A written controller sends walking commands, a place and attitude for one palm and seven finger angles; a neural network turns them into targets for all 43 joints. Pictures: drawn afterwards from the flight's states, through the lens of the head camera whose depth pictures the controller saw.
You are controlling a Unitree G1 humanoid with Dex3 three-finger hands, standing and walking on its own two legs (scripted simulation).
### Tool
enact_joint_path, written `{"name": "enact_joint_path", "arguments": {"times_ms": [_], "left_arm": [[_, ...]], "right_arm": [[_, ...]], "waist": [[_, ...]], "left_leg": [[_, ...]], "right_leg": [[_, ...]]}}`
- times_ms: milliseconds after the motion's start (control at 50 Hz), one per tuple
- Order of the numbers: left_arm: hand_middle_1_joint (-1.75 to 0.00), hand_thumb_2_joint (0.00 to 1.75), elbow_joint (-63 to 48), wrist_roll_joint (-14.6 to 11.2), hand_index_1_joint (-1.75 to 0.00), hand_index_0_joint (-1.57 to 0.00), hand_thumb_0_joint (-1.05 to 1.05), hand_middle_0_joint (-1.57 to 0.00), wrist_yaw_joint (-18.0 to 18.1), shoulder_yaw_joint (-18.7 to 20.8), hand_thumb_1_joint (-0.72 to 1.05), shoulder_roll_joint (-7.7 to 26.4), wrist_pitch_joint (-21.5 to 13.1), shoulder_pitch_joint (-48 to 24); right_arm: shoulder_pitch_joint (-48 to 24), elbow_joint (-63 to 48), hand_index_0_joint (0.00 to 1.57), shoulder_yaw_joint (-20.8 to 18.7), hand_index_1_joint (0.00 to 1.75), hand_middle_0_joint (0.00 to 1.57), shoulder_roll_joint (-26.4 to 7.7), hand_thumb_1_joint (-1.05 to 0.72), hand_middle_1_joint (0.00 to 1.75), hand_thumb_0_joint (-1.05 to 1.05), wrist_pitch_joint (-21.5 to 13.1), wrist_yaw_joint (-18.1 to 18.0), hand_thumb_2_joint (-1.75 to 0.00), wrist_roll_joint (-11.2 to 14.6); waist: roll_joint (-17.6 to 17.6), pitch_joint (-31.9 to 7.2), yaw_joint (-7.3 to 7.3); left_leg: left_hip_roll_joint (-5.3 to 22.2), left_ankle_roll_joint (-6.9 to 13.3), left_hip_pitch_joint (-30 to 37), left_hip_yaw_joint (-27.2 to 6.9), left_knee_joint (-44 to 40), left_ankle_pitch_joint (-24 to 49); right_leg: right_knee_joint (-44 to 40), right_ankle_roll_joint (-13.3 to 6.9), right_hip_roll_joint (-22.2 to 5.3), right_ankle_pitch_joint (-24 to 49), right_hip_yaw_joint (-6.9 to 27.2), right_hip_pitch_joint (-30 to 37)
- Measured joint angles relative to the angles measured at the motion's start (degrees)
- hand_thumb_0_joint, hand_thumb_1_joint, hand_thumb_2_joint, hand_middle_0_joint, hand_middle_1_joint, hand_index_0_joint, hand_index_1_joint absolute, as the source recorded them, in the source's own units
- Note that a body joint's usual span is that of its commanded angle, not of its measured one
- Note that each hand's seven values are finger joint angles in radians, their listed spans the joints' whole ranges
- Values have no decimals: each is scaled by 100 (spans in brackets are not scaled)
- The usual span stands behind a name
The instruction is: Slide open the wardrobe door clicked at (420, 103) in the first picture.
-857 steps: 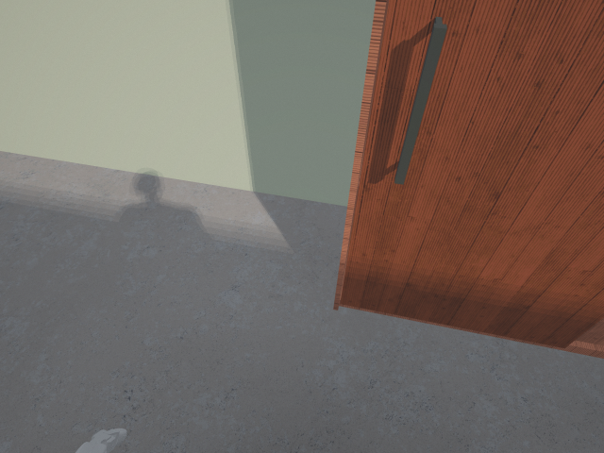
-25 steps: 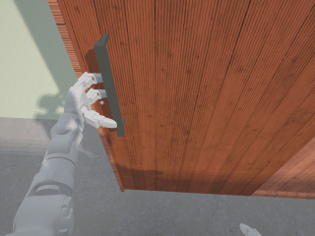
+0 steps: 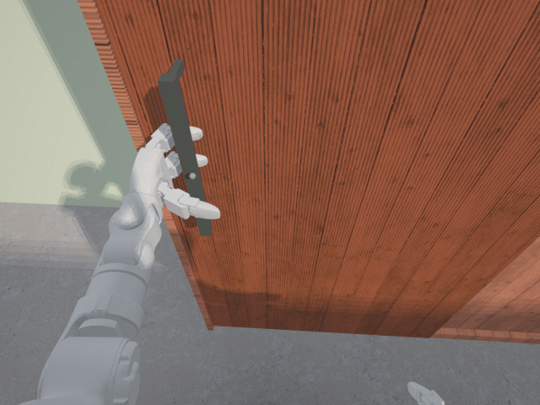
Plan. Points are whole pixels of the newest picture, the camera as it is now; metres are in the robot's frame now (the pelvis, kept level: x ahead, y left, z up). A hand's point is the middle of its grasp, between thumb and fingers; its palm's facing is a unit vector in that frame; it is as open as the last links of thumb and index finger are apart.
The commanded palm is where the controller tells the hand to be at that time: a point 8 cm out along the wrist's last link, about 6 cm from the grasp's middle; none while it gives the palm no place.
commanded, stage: slide the fingers in behind the handle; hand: left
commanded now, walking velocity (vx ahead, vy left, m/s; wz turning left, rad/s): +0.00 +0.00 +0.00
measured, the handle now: (194, 163) +0.46 +0.14 +0.11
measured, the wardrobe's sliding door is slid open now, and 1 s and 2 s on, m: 0.00 0.00 0.00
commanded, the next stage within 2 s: grip the handle and tug to test in 0.92 s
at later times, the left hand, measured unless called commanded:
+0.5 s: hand (199, 180) +0.40 +0.11 +0.13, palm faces -0.04 -1.00 +0.00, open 14.0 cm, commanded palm +0.38 +0.17 +0.14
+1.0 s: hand (199, 179) +0.41 +0.12 +0.13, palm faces -0.06 -1.00 -0.01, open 14.0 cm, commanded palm +0.38 +0.17 +0.14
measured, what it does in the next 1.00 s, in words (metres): stands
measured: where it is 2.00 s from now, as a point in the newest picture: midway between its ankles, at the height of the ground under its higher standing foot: outside the picture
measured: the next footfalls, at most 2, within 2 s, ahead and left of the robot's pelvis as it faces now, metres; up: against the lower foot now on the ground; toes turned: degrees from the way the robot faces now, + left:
none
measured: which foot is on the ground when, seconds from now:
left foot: down 0.00-1.00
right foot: down 0.00-1.00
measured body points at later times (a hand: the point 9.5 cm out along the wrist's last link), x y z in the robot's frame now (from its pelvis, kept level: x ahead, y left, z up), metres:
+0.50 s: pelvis +0.00 -0.01 +0.00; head +0.01 -0.02 +0.45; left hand +0.40 +0.17 +0.13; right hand +0.12 -0.26 -0.10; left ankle +0.01 +0.10 -0.72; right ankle -0.02 -0.10 -0.72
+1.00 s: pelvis +0.00 +0.00 +0.00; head +0.01 -0.01 +0.45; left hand +0.40 +0.17 +0.13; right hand +0.11 -0.25 -0.11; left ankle +0.01 +0.10 -0.72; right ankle -0.02 -0.10 -0.72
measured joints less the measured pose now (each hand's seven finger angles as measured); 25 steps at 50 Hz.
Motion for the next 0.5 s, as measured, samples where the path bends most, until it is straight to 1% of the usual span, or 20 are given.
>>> {"name": "enact_joint_path", "arguments": {"times_ms": [100,220,300,400,500], "left_arm": [[-121,30,-230,-42,-121,-31,-1,-31,-34,-6,-50,24,1,242],[-120,30,-240,-110,-120,-30,-1,-30,-76,-80,-50,26,142,219],[-120,30,-327,-133,-120,-30,-1,-30,-47,-120,-50,-31,93,237],[-120,30,-258,-88,-120,-30,-1,-30,-21,-169,-50,-89,72,179],[-120,30,-261,-80,-120,-30,-1,-30,16,-92,-50,-89,104,226]], "right_arm": [[92,22,20,-24,30,20,-14,-90,30,1,46,13,-90,14],[30,67,20,-37,30,20,-55,-90,30,1,74,-39,-90,36],[-26,57,20,-54,30,20,-67,-90,30,1,35,-44,-90,28],[-108,39,20,-45,30,20,-62,-90,30,1,32,-31,-90,22],[-147,-7,20,-30,30,20,-37,-90,30,1,65,-26,-90,10]], "waist": [[32,-14,29],[49,53,50],[44,53,66],[28,37,61],[24,11,56]], "left_leg": [[36,-27,88,-4,-13,-24],[46,-52,127,-65,-39,8],[49,-68,130,-76,-72,39],[51,-82,125,-92,-79,54],[60,-88,162,-68,-120,68]], "right_leg": [[-35,-29,38,-7,1,94],[-82,-58,51,17,-59,157],[-98,-74,56,36,-69,154],[-90,-87,58,37,-86,146],[-106,-93,66,50,-60,162]]}}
